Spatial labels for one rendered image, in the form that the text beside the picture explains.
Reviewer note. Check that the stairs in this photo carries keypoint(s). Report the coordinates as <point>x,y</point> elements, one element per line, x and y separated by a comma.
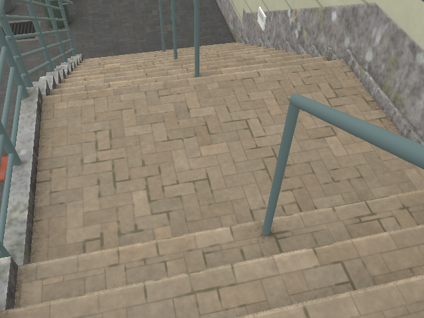
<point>150,67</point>
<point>357,260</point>

